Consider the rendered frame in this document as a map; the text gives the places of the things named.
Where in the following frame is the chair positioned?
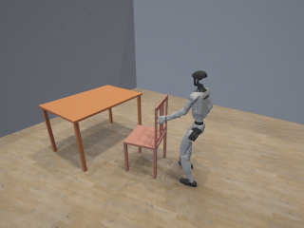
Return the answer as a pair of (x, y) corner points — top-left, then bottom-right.
(123, 94), (168, 179)

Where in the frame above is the robot left hand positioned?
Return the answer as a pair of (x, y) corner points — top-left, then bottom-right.
(157, 116), (166, 124)

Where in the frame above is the robot left forearm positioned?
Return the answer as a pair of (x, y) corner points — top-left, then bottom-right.
(164, 109), (184, 121)

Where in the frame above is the robot left upper arm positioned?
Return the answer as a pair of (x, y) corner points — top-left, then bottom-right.
(181, 92), (200, 116)

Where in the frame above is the robot left thigh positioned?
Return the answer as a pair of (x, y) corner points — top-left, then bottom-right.
(180, 128), (199, 160)

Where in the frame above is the table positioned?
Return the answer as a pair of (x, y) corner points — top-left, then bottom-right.
(38, 85), (143, 172)

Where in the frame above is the robot right upper arm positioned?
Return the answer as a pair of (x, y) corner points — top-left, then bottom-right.
(205, 88), (213, 110)

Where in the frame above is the robot torso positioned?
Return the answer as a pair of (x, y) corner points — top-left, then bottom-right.
(191, 90), (209, 134)

